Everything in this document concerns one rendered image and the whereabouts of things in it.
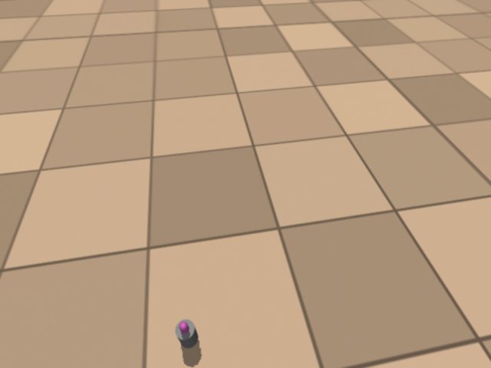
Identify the bottle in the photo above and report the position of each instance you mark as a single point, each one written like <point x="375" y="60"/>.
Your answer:
<point x="186" y="333"/>

